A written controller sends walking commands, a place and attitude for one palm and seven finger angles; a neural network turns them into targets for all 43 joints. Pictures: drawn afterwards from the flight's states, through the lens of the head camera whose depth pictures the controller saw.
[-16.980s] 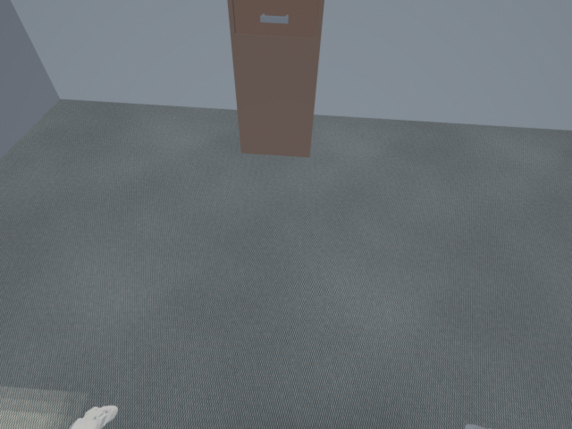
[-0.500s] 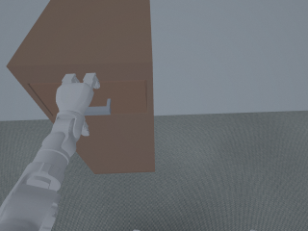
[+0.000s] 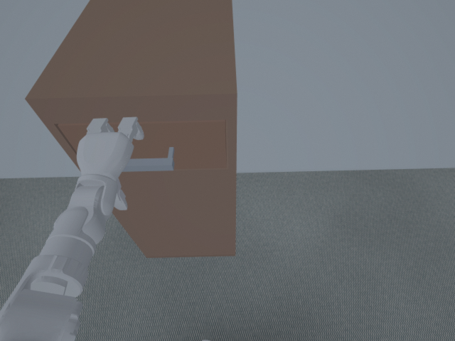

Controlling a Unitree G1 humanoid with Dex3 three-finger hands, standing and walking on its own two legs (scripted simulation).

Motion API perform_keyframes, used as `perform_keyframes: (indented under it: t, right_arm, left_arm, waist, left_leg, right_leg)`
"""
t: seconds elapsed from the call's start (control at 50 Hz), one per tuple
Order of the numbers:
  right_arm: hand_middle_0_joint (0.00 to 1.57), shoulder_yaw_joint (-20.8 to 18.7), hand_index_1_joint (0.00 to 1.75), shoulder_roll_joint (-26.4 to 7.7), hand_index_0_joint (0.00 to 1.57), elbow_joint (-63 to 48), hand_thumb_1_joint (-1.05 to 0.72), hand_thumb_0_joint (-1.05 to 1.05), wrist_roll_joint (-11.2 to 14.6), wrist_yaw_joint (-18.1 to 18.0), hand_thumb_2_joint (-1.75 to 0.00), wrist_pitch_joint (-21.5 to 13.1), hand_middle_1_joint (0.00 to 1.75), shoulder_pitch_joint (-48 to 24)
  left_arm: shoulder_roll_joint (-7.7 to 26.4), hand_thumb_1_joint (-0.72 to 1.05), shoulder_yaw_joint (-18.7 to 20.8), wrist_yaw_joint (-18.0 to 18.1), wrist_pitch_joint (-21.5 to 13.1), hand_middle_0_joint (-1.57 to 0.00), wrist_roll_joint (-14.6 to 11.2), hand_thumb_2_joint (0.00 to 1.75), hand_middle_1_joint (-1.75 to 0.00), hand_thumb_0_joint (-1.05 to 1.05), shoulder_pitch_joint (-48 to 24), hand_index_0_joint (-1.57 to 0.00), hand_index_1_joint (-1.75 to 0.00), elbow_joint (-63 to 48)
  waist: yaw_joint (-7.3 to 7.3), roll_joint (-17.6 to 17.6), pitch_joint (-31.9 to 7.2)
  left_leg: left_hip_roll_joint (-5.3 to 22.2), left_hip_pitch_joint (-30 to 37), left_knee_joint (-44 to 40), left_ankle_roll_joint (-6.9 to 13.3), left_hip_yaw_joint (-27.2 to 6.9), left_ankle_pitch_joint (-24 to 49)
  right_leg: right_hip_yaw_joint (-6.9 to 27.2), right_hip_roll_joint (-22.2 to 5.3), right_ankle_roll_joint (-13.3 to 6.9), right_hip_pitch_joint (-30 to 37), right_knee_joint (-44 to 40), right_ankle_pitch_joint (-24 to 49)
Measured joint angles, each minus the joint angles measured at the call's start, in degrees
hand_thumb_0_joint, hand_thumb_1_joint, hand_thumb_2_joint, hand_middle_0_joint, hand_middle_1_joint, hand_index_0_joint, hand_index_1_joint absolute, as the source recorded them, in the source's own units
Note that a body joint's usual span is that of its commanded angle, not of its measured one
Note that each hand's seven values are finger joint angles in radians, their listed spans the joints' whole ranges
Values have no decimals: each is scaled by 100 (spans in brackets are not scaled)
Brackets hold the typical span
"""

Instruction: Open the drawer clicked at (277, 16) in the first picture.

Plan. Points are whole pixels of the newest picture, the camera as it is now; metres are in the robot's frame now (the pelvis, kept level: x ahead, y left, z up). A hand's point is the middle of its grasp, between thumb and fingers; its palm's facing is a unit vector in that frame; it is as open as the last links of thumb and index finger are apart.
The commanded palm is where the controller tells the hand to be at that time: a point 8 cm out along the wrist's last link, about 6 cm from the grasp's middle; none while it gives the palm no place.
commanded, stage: move the hooked fingers above the handle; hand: left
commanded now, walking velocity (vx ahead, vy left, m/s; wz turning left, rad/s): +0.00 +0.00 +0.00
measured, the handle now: (148, 158) +0.49 +0.20 -0.01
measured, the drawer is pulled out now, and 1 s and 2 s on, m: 0.00 0.00 0.00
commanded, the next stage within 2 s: lower the fingers behind the handle in 0.18 s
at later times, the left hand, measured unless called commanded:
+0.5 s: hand (122, 177) +0.41 +0.23 +0.02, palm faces -0.04 +0.00 -1.00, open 13.8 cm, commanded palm +0.39 +0.21 +0.09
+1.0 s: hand (143, 180) +0.42 +0.20 +0.00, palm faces -0.05 -0.02 -1.00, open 13.8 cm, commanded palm +0.40 +0.21 +0.06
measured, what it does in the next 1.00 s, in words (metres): stands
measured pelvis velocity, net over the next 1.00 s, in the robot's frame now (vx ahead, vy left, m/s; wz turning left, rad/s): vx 0.01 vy -0.01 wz -0.03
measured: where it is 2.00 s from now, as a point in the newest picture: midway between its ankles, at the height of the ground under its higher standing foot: outside the picture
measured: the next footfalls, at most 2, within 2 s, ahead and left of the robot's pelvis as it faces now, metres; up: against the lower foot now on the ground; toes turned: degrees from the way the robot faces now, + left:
none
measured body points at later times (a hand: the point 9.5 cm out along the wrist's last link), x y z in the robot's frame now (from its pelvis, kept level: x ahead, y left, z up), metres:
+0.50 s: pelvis +0.01 +0.00 +0.01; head +0.06 -0.02 +0.46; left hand +0.41 +0.23 +0.08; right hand +0.09 -0.26 -0.13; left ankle +0.00 +0.07 -0.71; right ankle -0.02 -0.11 -0.71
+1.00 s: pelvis +0.01 -0.01 +0.00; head +0.08 -0.03 +0.44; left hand +0.42 +0.20 +0.05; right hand +0.08 -0.27 -0.14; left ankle +0.00 +0.07 -0.71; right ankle -0.02 -0.11 -0.71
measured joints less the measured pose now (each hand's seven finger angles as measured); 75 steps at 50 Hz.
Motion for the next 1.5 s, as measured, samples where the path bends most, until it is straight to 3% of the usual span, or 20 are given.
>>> perform_keyframes:
  t: [0.08,0.14,0.22,0.28,0.32,0.42,0.52,0.58,0.64,0.74,0.84,0.94,1.04,1.12,1.3,1.5]
  right_arm:
    - [20,75,30,44,20,68,-91,1,97,87,-90,88,30,-74]
    - [20,173,30,131,20,-24,-91,1,118,64,-90,163,30,-41]
    - [20,255,30,227,21,-194,-91,1,75,-16,-90,187,30,82]
    - [20,276,30,249,21,-279,-91,1,33,-35,-90,206,30,137]
    - [20,275,30,250,21,-315,-91,1,9,-25,-90,224,30,143]
    - [20,255,30,227,20,-271,-91,1,30,63,-90,243,30,106]
    - [20,205,30,205,21,-145,-91,1,104,38,-90,183,30,100]
    - [20,165,30,186,21,-82,-91,1,93,-45,-90,102,30,90]
    - [20,151,30,153,21,-69,-91,1,52,-115,-90,34,30,25]
    - [20,114,30,99,21,-160,-91,1,4,-75,-90,-29,30,-126]
    - [20,128,30,115,20,-233,-91,1,-46,40,-90,49,30,-142]
    - [20,189,30,198,20,-176,-91,1,8,69,-90,167,30,10]
    - [20,224,30,271,21,-67,-91,1,52,-39,-90,161,30,161]
    - [20,214,30,236,21,-75,-91,1,48,-76,-90,122,30,194]
    - [20,53,30,98,20,-52,-91,1,-40,-1,-90,21,30,188]
    - [20,122,30,191,20,-54,-91,1,-33,115,-90,67,30,80]
  left_arm:
    - [-173,-49,-363,-219,969,-32,-200,30,-120,0,-514,-32,-120,701]
    - [-317,-48,-611,-728,1248,-31,-347,30,-120,0,-628,-32,-120,854]
    - [-462,-48,-620,-1142,766,-32,-358,30,-120,0,-385,-32,-120,453]
    - [-516,-48,-395,-1011,246,-32,-139,30,-120,0,-128,-32,-120,98]
    - [-505,-48,-232,-808,114,-33,-23,30,-120,0,8,-32,-120,-23]
    - [-416,-48,-23,-277,627,-34,80,30,-121,0,212,-32,-120,105]
    - [-261,-48,-223,-478,1099,-33,-138,30,-120,0,323,-32,-120,249]
    - [-236,-48,-451,-746,922,-33,-297,30,-120,0,315,-32,-120,143]
    - [-252,-48,-583,-839,494,-32,-239,30,-120,0,214,-32,-120,107]
    - [-381,-49,-475,-501,41,-32,72,30,-120,0,-89,-32,-120,283]
    - [-490,-48,-108,-12,377,-32,171,30,-120,0,-146,-32,-120,578]
    - [-441,-48,-62,1,828,-31,116,30,-120,0,68,-32,-120,792]
    - [-351,-48,-114,-227,649,-28,-2,30,-119,0,134,-32,-120,683]
    - [-236,-48,-65,-281,457,-29,72,30,-119,0,90,-32,-120,854]
    - [-240,-48,147,107,70,-29,165,30,-119,0,207,-30,-118,780]
    - [-418,-48,-29,434,523,-26,271,30,-119,0,51,-30,-119,997]
  waist:
    - [-43,29,-43]
    - [-136,13,-41]
    - [-237,-34,-52]
    - [-249,-46,-69]
    - [-221,-36,-59]
    - [-71,15,-3]
    - [6,21,22]
    - [-4,-23,42]
    - [-43,-91,35]
    - [-127,-117,-33]
    - [-130,-52,-155]
    - [-115,-6,-192]
    - [-171,-64,-169]
    - [-248,-100,-175]
    - [-197,-74,-309]
    - [-227,-58,-376]
  left_leg:
    - [-22,92,-117,30,3,48]
    - [-20,261,-288,44,12,105]
    - [1,463,-430,62,74,109]
    - [33,523,-441,65,167,64]
    - [57,523,-428,63,235,37]
    - [76,453,-434,52,301,42]
    - [48,448,-468,30,148,84]
    - [18,484,-438,12,12,76]
    - [9,440,-341,-7,-52,33]
    - [33,107,-73,-35,-3,-68]
    - [93,-175,63,-38,166,-134]
    - [132,-155,3,-48,211,-137]
    - [144,-36,-61,-75,122,-120]
    - [160,-113,10,-96,87,-142]
    - [167,-556,374,-69,150,-277]
    - [149,-770,603,-31,157,-346]
  right_leg:
    - [13,-29,28,91,-109,39]
    - [39,-36,32,257,-282,101]
    - [118,-22,38,434,-409,126]
    - [213,8,36,456,-390,103]
    - [280,32,32,424,-346,88]
    - [342,50,25,315,-292,88]
    - [191,20,3,369,-379,102]
    - [55,-4,-16,464,-413,80]
    - [-17,-6,-37,446,-348,34]
    - [3,29,-63,90,-58,-57]
    - [153,89,-64,-274,166,-102]
    - [204,125,-74,-281,133,-90]
    - [125,135,-108,-125,17,-67]
    - [84,155,-132,-181,47,-74]
    - [108,175,-99,-632,406,-194]
    - [89,163,-58,-824,601,-259]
